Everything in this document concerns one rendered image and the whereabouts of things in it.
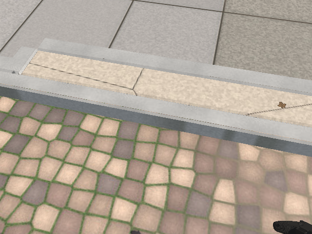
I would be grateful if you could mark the robot right hand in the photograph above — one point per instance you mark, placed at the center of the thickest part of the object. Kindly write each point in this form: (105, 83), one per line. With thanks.
(292, 227)

